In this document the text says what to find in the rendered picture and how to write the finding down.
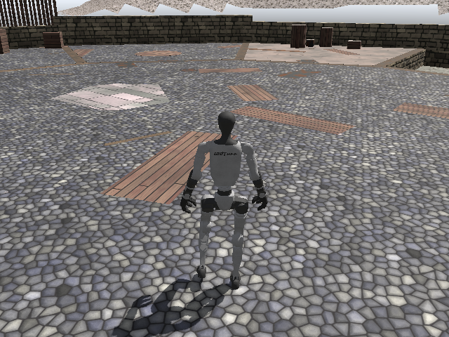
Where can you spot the humanoid robot head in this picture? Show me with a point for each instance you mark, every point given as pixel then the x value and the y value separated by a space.
pixel 226 121

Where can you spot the robot right forearm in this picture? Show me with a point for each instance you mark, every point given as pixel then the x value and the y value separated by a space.
pixel 259 186

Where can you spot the robot left upper arm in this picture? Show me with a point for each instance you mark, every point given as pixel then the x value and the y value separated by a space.
pixel 203 148

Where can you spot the robot left forearm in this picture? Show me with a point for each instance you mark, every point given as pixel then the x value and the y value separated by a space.
pixel 189 188

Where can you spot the robot right upper arm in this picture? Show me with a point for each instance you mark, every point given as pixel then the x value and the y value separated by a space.
pixel 247 148

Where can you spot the left robot hand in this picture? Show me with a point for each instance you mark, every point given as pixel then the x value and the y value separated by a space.
pixel 185 202

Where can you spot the right robot hand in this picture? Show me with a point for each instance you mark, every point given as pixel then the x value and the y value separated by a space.
pixel 258 200

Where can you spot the robot right thigh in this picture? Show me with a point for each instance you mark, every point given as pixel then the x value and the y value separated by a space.
pixel 240 214

